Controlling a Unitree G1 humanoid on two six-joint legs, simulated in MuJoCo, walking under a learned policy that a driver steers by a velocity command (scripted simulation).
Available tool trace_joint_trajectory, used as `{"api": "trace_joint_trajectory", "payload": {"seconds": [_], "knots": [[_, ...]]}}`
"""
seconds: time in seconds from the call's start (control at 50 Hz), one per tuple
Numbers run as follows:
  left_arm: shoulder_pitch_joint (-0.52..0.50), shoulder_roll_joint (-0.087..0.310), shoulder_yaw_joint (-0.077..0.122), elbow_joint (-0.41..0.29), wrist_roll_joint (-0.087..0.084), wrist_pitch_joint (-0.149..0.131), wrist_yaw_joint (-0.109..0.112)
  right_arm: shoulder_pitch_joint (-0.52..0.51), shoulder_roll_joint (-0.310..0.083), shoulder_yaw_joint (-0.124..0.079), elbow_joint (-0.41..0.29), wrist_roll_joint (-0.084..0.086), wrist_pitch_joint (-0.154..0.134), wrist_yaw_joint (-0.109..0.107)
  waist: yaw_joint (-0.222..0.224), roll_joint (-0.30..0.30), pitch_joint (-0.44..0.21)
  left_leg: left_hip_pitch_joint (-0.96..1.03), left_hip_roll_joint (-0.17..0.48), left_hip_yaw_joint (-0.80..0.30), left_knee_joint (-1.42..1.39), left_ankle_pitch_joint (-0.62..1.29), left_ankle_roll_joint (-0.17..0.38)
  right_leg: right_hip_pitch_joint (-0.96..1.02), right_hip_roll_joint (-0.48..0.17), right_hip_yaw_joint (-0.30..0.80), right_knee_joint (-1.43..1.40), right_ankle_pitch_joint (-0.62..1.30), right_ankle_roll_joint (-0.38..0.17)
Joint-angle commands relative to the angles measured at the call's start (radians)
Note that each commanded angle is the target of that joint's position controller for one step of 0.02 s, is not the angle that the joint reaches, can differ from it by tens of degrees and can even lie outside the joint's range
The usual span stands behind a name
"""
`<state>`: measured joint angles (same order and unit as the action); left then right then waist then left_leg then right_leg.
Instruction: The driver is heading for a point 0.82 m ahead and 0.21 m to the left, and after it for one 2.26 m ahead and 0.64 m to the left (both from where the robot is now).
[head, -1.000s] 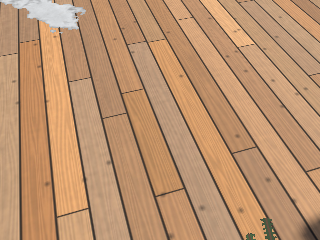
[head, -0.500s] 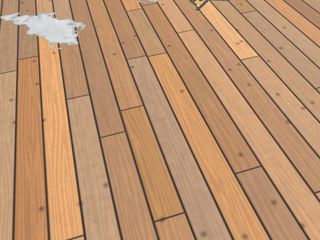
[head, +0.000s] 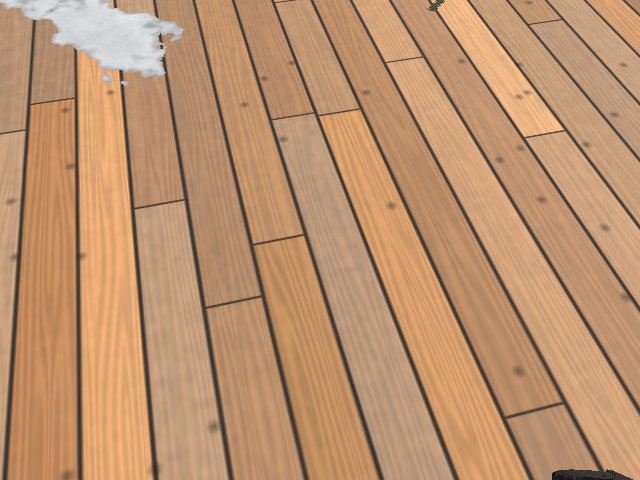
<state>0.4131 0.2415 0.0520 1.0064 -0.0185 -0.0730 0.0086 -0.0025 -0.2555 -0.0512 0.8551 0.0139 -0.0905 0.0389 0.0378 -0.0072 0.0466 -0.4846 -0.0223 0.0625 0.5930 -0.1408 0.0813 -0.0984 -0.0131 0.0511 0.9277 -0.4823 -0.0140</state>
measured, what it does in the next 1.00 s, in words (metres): walks ahead: right foot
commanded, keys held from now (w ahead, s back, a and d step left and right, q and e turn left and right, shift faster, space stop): w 0.48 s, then w+q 0.52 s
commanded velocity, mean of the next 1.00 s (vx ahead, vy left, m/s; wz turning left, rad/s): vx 0.50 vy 0.00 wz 0.19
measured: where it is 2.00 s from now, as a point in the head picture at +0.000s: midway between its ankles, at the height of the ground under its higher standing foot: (261, 228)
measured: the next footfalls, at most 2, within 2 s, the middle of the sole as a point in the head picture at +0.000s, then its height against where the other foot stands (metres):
right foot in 0.48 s outside the picture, level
left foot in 1.04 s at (293, 355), level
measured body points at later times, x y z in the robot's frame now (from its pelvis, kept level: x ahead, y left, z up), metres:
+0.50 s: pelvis +0.28 -0.04 +0.00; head +0.31 -0.05 +0.45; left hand +0.50 +0.20 -0.09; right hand +0.24 -0.31 -0.14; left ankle +0.11 +0.09 -0.71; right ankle +0.41 -0.15 -0.72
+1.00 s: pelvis +0.55 -0.02 +0.01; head +0.58 -0.01 +0.46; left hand +0.50 +0.25 -0.13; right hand +0.79 -0.21 -0.10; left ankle +0.69 +0.12 -0.70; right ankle +0.41 -0.15 -0.72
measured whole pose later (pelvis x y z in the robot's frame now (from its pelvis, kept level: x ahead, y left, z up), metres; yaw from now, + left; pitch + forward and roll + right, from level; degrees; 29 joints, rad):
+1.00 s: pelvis +0.55 -0.02 +0.01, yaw +14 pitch +2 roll -2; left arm 0.31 0.26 0.07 0.96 -0.01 -0.07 0.03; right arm 0.06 -0.23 -0.06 0.80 0.02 -0.03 0.06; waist 0.05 0.02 0.04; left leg -0.60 0.06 0.06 0.64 -0.08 0.09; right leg 0.12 -0.01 -0.29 0.27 -0.40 0.02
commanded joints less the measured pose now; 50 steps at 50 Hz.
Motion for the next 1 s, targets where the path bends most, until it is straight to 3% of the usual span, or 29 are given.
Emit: {"api": "trace_joint_trajectory", "payload": {"seconds": [0.02, 0.04, 0.06, 0.1, 0.12, 0.2, 0.28, 0.36, 0.4, 0.44, 0.46, 0.48, 0.5, 0.52, 0.54, 0.56, 0.58, 0.6, 0.64, 0.68, 0.76, 0.82, 0.92, 0.96, 1.0], "knots": [[-0.08, 0.141, 0.021, -0.116, -0.034, -0.057, -0.005, 0.22, -0.14, -0.035, 0.026, 0.0, -0.004, -0.006, -0.121, 0.102, -0.148, 0.582, 0.34, -0.585, -0.369, -0.316, 0.183, -0.628, -0.058, 0.049, 0.421, 0.075, -0.047], [-0.11, 0.139, 0.028, -0.119, -0.018, -0.054, 0.005, 0.159, -0.112, -0.027, 0.02, -0.011, -0.01, -0.002, -0.084, 0.051, -0.084, 0.427, 0.304, -0.475, -0.396, -0.209, 0.163, -0.579, -0.1, 0.03, 0.357, 0.146, -0.047], [-0.086, 0.124, 0.034, -0.113, -0.005, -0.041, 0.012, 0.127, -0.088, -0.019, 0.019, -0.024, -0.016, 0.001, -0.041, 0.072, -0.067, 0.326, 0.263, -0.392, -0.421, -0.139, 0.143, -0.503, -0.134, 0.039, 0.304, 0.192, -0.048], [-0.048, 0.075, 0.029, -0.103, 0.0, -0.015, 0.017, 0.13, -0.082, -0.017, 0.033, -0.022, -0.021, 0.003, -0.01, 0.093, -0.056, 0.232, 0.235, -0.311, -0.467, -0.095, 0.149, -0.44, -0.151, 0.031, 0.245, 0.212, -0.039], [-0.064, 0.071, 0.029, -0.11, 0.002, -0.007, 0.018, 0.148, -0.094, -0.019, 0.044, -0.019, -0.023, -0.001, -0.008, 0.089, -0.039, 0.209, 0.232, -0.282, -0.487, -0.076, 0.158, -0.454, -0.157, 0.023, 0.212, 0.233, -0.028], [-0.218, 0.088, 0.033, -0.163, 0.017, -0.006, 0.019, 0.237, -0.143, -0.028, 0.07, -0.017, -0.02, -0.03, -0.04, 0.049, 0.001, 0.267, 0.232, -0.227, -0.517, 0.018, 0.162, -0.594, -0.164, 0.014, -0.009, 0.443, 0.014], [-0.358, 0.061, 0.018, -0.196, 0.01, -0.02, 0.001, 0.313, -0.154, -0.026, 0.087, -0.004, -0.01, -0.042, -0.089, 0.048, 0.013, 0.318, 0.199, -0.143, -0.509, 0.076, 0.123, -0.555, -0.116, -0.035, -0.253, 0.61, 0.021], [-0.473, 0.061, 0.006, -0.235, -0.001, -0.027, -0.025, 0.396, -0.161, -0.029, 0.12, 0.003, 0.008, -0.044, -0.127, 0.047, 0.04, 0.451, 0.24, -0.137, -0.46, 0.098, 0.121, -0.572, -0.088, -0.046, -0.374, 0.576, 0.013], [-0.496, 0.074, 0.005, -0.254, -0.003, -0.033, -0.038, 0.412, -0.169, -0.034, 0.129, 0.004, 0.021, -0.046, -0.12, 0.057, 0.042, 0.525, 0.275, -0.149, -0.414, 0.143, 0.112, -0.574, -0.079, -0.041, -0.412, 0.504, -0.009], [-0.447, 0.106, 0.014, -0.25, -0.005, -0.038, -0.045, 0.394, -0.184, -0.04, 0.125, 0.006, 0.031, -0.048, -0.078, 0.084, 0.01, 0.565, 0.291, -0.152, -0.344, 0.294, 0.092, -0.484, -0.053, -0.057, -0.437, 0.423, -0.037], [-0.364, 0.134, 0.028, -0.229, -0.003, -0.04, -0.044, 0.368, -0.189, -0.041, 0.118, 0.006, 0.036, -0.048, -0.025, 0.094, -0.042, 0.562, 0.27, -0.128, -0.244, 0.469, 0.074, -0.357, -0.02, -0.086, -0.458, 0.408, -0.059], [-0.196, 0.183, 0.055, -0.175, 0.001, -0.04, -0.038, 0.361, -0.164, -0.032, 0.11, 0.001, 0.04, -0.048, 0.049, 0.079, -0.149, 0.503, 0.214, -0.085, -0.05, 0.559, 0.047, -0.123, -0.003, -0.097, -0.458, 0.423, -0.092], [-0.006, 0.263, 0.076, -0.139, 0.017, -0.038, -0.027, 0.378, -0.117, -0.011, 0.081, -0.018, 0.038, -0.048, 0.104, -0.036, -0.313, 0.277, 0.148, -0.046, 0.277, 0.296, 0.012, 0.211, -0.2, 0.124, -0.422, 0.438, -0.162], [0.037, 0.311, 0.085, -0.115, 0.015, -0.032, -0.033, 0.5, 0.017, 0.025, 0.083, -0.01, 0.015, -0.037, 0.037, -0.306, -0.429, -0.122, -0.04, -0.065, 0.597, -0.381, -0.044, 0.521, -0.407, 0.586, -0.545, 0.219, -0.303], [0.023, 0.202, 0.056, -0.129, 0.013, -0.035, -0.032, 0.426, -0.107, -0.003, 0.092, 0.019, -0.005, -0.036, 0.083, -0.183, -0.382, -0.224, 0.003, -0.208, 0.71, -0.432, -0.026, 0.477, -0.386, 0.612, -0.61, 0.12, -0.261], [-0.059, 0.165, 0.042, -0.143, 0.015, -0.04, -0.026, 0.332, -0.156, -0.019, 0.06, 0.042, -0.017, -0.035, 0.071, -0.142, -0.241, -0.277, 0.049, -0.198, 0.72, -0.339, -0.009, 0.346, -0.359, 0.451, -0.628, 0.178, -0.212], [-0.139, 0.144, 0.033, -0.156, 0.02, -0.043, -0.025, 0.292, -0.147, -0.02, 0.054, 0.04, -0.017, -0.043, 0.037, -0.07, -0.171, -0.237, 0.102, -0.175, 0.68, -0.245, -0.013, 0.206, -0.325, 0.333, -0.659, 0.277, -0.19], [-0.188, 0.114, 0.026, -0.158, 0.024, -0.046, -0.027, 0.278, -0.136, -0.027, 0.056, 0.027, -0.009, -0.048, 0.011, -0.055, -0.112, -0.203, 0.13, -0.174, 0.623, -0.185, -0.02, 0.101, -0.292, 0.243, -0.699, 0.335, -0.179], [-0.221, 0.084, 0.02, -0.148, 0.036, -0.053, -0.028, 0.323, -0.093, -0.03, 0.068, 0.026, 0.02, -0.045, -0.036, -0.087, -0.082, -0.111, 0.16, -0.18, 0.575, -0.125, -0.027, -0.005, -0.25, 0.126, -0.757, 0.388, -0.162], [-0.214, 0.102, 0.025, -0.132, 0.036, -0.059, -0.024, 0.315, -0.065, -0.03, 0.059, 0.026, 0.042, -0.045, -0.051, -0.072, -0.046, -0.133, 0.165, -0.179, 0.544, -0.085, -0.037, -0.046, -0.245, 0.04, -0.789, 0.466, -0.168], [-0.189, 0.127, 0.034, -0.112, 0.041, -0.054, -0.002, 0.227, -0.062, -0.036, 0.016, 0.013, 0.048, -0.039, -0.041, -0.048, -0.005, -0.225, 0.154, -0.187, 0.373, 0.097, -0.059, -0.02, -0.232, -0.088, -0.815, 0.547, -0.16], [-0.178, 0.145, 0.037, -0.109, 0.035, -0.047, 0.011, 0.131, -0.045, -0.027, -0.02, 0.005, 0.041, -0.021, -0.013, -0.037, 0.02, -0.194, 0.143, -0.113, 0.2, 0.217, -0.056, -0.01, -0.214, -0.178, -0.83, 0.557, -0.138], [-0.088, 0.171, 0.048, -0.076, 0.016, -0.014, 0.019, -0.012, -0.03, -0.014, -0.105, 0.006, 0.041, 0.011, 0.032, -0.021, 0.061, -0.259, 0.122, -0.039, 0.066, 0.153, -0.023, 0.179, -0.272, -0.237, -0.759, 0.676, -0.131], [-0.106, 0.192, 0.055, -0.083, 0.008, 0.001, 0.022, -0.009, -0.047, -0.021, -0.131, 0.009, 0.043, 0.023, 0.004, -0.043, 0.041, -0.205, 0.087, 0.005, 0.045, 0.065, 0.007, 0.224, -0.286, -0.265, -0.68, 0.894, -0.114], [-0.133, 0.224, 0.065, -0.097, 0.002, 0.016, 0.029, 0.076, -0.09, -0.044, -0.132, 0.012, 0.048, 0.027, -0.06, -0.088, -0.034, -0.048, 0.016, 0.063, 0.058, -0.039, 0.046, 0.236, -0.285, -0.285, -0.513, 1.219, -0.093]]}}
